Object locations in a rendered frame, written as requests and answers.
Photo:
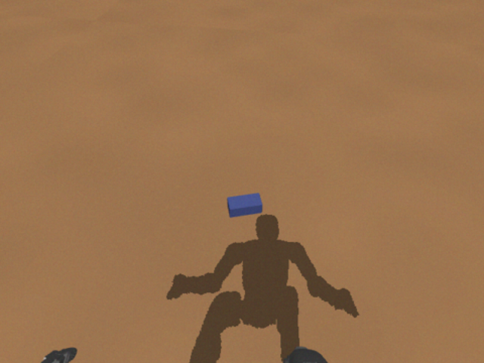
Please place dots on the left robot hand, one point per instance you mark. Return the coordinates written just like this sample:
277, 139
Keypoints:
63, 356

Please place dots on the carton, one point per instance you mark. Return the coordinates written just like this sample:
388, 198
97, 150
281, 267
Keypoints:
244, 205

